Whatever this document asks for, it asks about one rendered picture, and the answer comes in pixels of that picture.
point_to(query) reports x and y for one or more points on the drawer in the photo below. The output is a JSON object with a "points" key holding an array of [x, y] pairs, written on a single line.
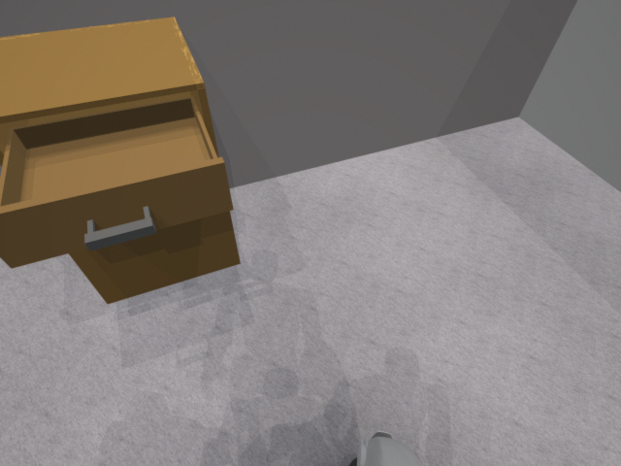
{"points": [[57, 175]]}

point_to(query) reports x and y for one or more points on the robot right thigh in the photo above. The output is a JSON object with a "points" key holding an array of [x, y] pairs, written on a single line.
{"points": [[382, 451]]}

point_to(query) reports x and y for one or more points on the right robot shin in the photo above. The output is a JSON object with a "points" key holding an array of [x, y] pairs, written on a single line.
{"points": [[382, 434]]}

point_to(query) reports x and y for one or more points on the handle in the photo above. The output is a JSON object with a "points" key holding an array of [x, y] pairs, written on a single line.
{"points": [[95, 240]]}

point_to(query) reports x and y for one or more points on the cabinet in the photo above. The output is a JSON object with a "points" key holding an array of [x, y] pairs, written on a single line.
{"points": [[75, 72]]}

